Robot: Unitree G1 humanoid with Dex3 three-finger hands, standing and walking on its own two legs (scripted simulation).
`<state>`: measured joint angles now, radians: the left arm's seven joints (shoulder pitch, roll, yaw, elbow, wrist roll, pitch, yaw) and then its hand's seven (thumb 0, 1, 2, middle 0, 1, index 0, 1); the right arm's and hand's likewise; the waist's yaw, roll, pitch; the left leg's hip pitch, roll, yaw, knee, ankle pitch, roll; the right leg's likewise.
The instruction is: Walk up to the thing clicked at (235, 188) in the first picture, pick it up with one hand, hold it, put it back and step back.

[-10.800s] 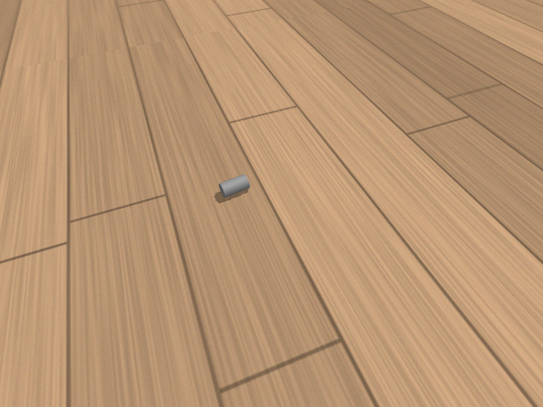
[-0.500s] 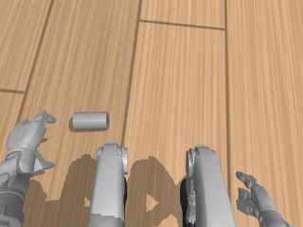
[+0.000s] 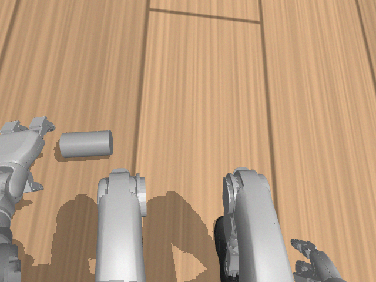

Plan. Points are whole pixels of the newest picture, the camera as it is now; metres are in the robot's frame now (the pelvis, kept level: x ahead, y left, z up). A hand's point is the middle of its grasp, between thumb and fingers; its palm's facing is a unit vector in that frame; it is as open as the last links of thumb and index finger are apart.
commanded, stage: rise first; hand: left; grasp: from above
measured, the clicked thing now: (88, 144) +0.44 +0.30 -0.32
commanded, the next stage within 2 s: none
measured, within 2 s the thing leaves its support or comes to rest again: neither
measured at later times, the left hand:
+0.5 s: hand (44, 159) +0.36 +0.35 -0.18, palm faces -0.44 -0.09 -0.89, open 13.9 cm
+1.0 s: hand (52, 156) +0.37 +0.34 -0.20, palm faces -0.45 -0.11 -0.89, open 13.6 cm
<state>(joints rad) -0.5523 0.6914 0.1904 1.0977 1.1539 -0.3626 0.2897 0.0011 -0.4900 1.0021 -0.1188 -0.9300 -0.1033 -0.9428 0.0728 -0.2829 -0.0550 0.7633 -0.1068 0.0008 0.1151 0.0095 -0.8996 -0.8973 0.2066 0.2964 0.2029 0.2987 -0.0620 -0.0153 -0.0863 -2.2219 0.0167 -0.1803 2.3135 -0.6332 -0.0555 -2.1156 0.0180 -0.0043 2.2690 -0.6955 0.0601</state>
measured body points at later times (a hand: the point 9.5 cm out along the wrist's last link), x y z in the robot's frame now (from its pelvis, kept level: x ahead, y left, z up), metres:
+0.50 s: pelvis +0.01 +0.00 -0.02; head +0.21 +0.07 +0.37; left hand +0.38 +0.35 -0.13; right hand +0.14 -0.27 -0.15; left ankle +0.09 +0.14 -0.32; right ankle +0.10 -0.14 -0.32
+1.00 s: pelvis +0.01 +0.00 -0.03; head +0.22 +0.07 +0.36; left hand +0.39 +0.34 -0.15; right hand +0.13 -0.28 -0.16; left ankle +0.09 +0.14 -0.32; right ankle +0.10 -0.14 -0.32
